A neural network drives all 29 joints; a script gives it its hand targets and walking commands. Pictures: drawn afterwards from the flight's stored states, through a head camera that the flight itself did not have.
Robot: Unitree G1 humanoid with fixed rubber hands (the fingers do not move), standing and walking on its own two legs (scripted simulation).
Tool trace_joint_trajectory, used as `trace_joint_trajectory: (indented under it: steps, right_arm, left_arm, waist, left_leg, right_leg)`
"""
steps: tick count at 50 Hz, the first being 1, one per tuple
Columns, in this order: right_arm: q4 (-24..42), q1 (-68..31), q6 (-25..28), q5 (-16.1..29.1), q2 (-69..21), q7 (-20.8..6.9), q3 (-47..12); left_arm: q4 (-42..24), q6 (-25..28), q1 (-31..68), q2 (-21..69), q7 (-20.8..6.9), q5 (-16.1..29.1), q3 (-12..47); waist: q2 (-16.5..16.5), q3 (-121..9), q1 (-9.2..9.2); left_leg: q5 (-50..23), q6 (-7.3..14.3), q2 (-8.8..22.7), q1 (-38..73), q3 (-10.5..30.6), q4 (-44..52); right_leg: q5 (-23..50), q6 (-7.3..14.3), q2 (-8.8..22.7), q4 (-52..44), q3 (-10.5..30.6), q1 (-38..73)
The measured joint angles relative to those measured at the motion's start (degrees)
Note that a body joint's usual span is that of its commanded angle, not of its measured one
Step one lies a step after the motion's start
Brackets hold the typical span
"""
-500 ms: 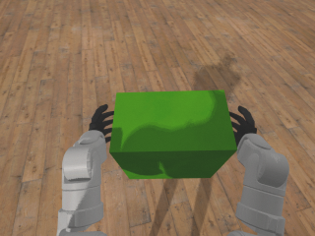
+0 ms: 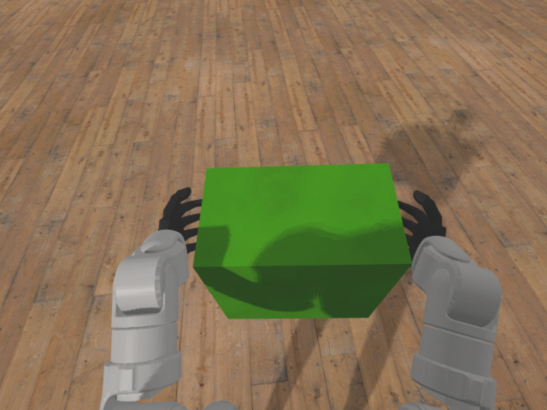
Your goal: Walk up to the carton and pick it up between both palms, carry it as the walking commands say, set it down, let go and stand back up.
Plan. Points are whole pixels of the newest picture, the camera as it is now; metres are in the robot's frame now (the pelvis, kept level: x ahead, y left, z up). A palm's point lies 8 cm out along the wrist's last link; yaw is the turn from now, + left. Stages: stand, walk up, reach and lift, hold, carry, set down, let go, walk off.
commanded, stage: carry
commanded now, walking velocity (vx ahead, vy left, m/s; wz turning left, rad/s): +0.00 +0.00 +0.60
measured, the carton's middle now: (297, 251) +0.36 -0.03 +0.03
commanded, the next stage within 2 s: none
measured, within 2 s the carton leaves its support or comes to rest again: neither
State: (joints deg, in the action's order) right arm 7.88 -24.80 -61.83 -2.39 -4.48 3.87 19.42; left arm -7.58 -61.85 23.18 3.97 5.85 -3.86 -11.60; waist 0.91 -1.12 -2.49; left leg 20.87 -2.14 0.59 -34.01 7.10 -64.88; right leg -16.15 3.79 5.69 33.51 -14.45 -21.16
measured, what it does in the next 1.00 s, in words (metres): steps on the spot, turning left: left foot, then right foot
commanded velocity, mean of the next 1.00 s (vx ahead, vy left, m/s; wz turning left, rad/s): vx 0.00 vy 0.00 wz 0.60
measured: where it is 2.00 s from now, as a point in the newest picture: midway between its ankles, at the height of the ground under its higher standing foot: outside the picture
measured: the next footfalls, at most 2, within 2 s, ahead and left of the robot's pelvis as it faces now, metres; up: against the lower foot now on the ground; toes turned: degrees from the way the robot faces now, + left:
left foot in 0.26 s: +0.06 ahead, +0.18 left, +0.00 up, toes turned +10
right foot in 0.66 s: +0.04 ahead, +0.03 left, +0.00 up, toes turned +10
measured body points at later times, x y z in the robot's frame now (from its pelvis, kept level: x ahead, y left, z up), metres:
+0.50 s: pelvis -0.02 +0.08 -0.01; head +0.02 +0.10 +0.44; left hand +0.25 +0.35 +0.08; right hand +0.36 +0.02 +0.09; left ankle +0.02 +0.18 -0.73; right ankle -0.06 -0.02 -0.66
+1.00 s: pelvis -0.05 +0.06 +0.00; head +0.01 +0.04 +0.45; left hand +0.18 +0.36 +0.11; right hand +0.34 +0.06 +0.08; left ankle -0.15 +0.22 -0.64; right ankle +0.00 +0.02 -0.73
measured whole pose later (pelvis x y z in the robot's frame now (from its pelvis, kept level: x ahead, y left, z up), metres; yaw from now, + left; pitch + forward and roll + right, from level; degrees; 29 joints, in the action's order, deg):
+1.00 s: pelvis -0.05 +0.06 +0.00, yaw +31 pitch +4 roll +4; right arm 11.5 -25.1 -62.8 -2.4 -5.4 4.5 19.1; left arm -10.6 -61.7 23.0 4.2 4.7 -3.6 -12.6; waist 2.0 1.0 -2.1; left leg 18.5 -2.1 1.7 -35.3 3.7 -66.2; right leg -17.1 4.5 8.9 34.5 -18.8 -21.1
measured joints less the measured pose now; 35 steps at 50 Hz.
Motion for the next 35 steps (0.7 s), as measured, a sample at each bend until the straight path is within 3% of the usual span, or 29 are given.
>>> trace_joint_trajectory:
  steps: [6,11,12,14,16,19,25,28,32,33,35]
  right_arm:
    - [1.5,0.0,-0.6,0.0,0.0,0.4,-0.1]
    - [1.5,-0.2,-0.7,0.0,0.1,0.5,-0.1]
    - [1.4,-0.3,-0.7,0.0,0.1,0.5,-0.1]
    - [0.0,-0.5,-0.4,0.0,-0.1,0.5,-0.1]
    - [-2.4,-0.5,-0.4,0.0,-0.1,0.6,-0.1]
    - [-2.8,-0.4,-0.5,0.0,-0.1,0.3,-0.1]
    - [1.2,-0.4,0.7,0.0,-1.1,-0.4,-0.1]
    - [1.9,-0.4,1.1,0.0,-1.2,-0.6,-0.1]
    - [2.1,-0.4,1.1,0.0,-1.2,-0.6,-0.1]
    - [2.2,-0.4,1.1,0.0,-1.2,-0.5,-0.1]
    - [2.3,-0.3,1.0,0.0,-1.2,-0.4,-0.1]
  left_arm:
    - [-0.2,0.5,0.0,0.1,-0.1,0.0,0.0]
    - [-0.2,0.4,0.0,0.1,0.0,0.0,0.0]
    - [-0.2,0.4,0.0,0.1,0.2,0.0,0.0]
    - [0.3,0.3,0.0,0.1,0.4,0.0,-0.5]
    - [1.6,-0.5,-0.1,0.1,0.5,0.0,-0.9]
    - [0.8,-1.6,-0.1,0.1,0.3,0.0,-1.0]
    - [-3.8,-0.9,-0.1,0.1,0.1,0.2,-1.0]
    - [-4.5,-0.6,0.2,0.0,0.0,0.2,-1.0]
    - [-4.3,-0.4,0.2,0.0,-0.2,0.2,-1.0]
    - [-4.3,-0.2,0.2,0.0,-0.2,0.3,-1.0]
    - [-4.1,-0.1,0.2,0.0,-0.4,0.3,-0.9]
  waist:
    - [0.1,0.0,-0.03]
    - [0.1,-0.1,0.35]
    - [0.2,-0.1,0.6]
    - [-0.9,0.9,1.13]
    - [-1.0,1.6,2.16]
    - [-0.4,2.1,3.21]
    - [-0.4,2.1,5.35]
    - [-0.1,2.1,5.37]
    - [0.6,2.1,4.99]
    - [0.7,2.1,4.91]
    - [1.0,2.2,4.59]
  left_leg:
    - [0.0,-0.4,0.9,0.1,-3.3,3.2]
    - [-0.2,-0.2,0.9,3.9,-6.1,16.6]
    - [-2.1,0.1,0.9,5.9,-6.1,21.4]
    - [-3.7,1.8,-0.1,6.7,-6.2,21.8]
    - [-3.2,3.2,-0.6,6.7,-5.5,21.7]
    - [-4.9,3.9,-1.1,6.6,-3.3,24.1]
    - [-8.2,4.7,-4.1,6.7,-2.5,28.3]
    - [-9.7,5.0,-5.3,6.6,-2.1,30.1]
    - [-11.7,4.5,-6.1,6.6,-1.3,32.2]
    - [-12.0,4.1,-6.4,6.6,-1.1,32.3]
    - [-8.8,2.9,-6.7,5.9,-1.2,29.5]
  right_leg:
    - [-0.3,-2.0,4.2,0.9,-4.1,0.0]
    - [-2.9,-4.3,6.7,5.8,-7.6,-0.1]
    - [-3.9,-4.9,7.1,7.9,-7.8,-0.3]
    - [-9.6,-6.5,7.8,13.3,-6.1,-1.1]
    - [-16.3,-7.9,5.2,20.4,-2.3,-3.1]
    - [-17.4,-8.3,0.4,28.3,0.3,-4.9]
    - [-17.5,-8.3,-3.7,29.5,3.4,-5.0]
    - [-17.5,-8.3,-5.3,23.6,4.5,-5.0]
    - [-16.5,-7.9,-6.9,8.1,4.7,-2.6]
    - [-13.1,-7.0,-7.0,3.4,4.7,-1.2]
    - [-0.7,-2.4,-6.7,0.7,3.9,-0.7]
